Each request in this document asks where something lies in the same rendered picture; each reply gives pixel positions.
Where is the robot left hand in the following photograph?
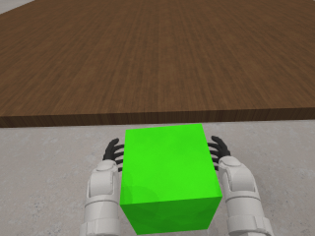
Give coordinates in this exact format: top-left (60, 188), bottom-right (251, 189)
top-left (102, 138), bottom-right (125, 172)

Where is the robot right hand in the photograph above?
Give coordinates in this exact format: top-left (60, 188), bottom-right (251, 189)
top-left (207, 136), bottom-right (231, 171)

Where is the right robot forearm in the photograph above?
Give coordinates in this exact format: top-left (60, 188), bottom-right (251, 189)
top-left (218, 155), bottom-right (275, 236)

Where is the carton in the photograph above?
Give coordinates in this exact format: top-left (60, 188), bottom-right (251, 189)
top-left (119, 123), bottom-right (222, 235)

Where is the left robot forearm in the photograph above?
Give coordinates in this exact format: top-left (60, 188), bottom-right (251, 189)
top-left (79, 159), bottom-right (121, 236)

